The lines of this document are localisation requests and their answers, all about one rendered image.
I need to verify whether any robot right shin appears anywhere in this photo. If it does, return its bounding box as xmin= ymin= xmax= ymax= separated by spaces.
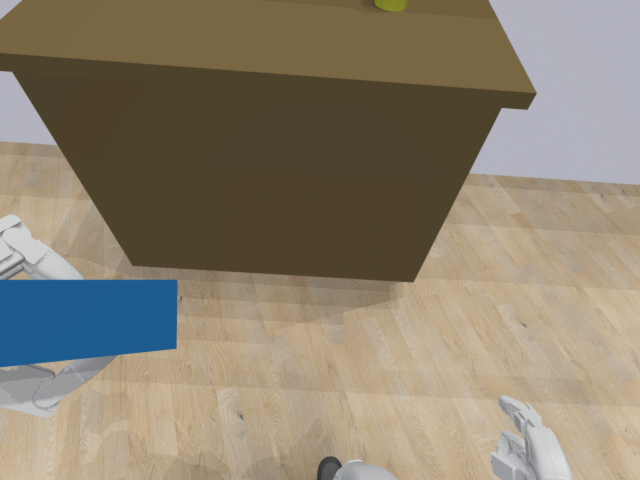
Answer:
xmin=334 ymin=460 xmax=364 ymax=479

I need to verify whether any right robot foot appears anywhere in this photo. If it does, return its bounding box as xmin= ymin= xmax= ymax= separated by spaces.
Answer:
xmin=318 ymin=456 xmax=342 ymax=480

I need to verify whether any robot right hand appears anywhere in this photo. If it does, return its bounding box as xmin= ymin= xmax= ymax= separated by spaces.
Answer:
xmin=491 ymin=395 xmax=574 ymax=480

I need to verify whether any sponge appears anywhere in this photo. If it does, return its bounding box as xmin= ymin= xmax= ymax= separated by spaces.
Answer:
xmin=0 ymin=280 xmax=178 ymax=367

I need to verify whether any table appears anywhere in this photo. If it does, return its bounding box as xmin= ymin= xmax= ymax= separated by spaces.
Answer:
xmin=0 ymin=0 xmax=537 ymax=282

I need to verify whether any robot left hand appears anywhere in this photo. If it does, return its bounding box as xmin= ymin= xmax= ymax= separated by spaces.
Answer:
xmin=0 ymin=214 xmax=117 ymax=418

